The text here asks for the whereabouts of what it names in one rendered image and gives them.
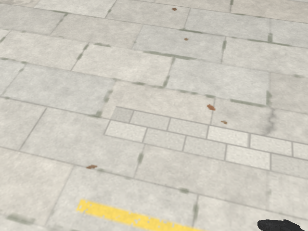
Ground robot right hand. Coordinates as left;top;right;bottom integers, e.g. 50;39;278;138
257;219;305;231

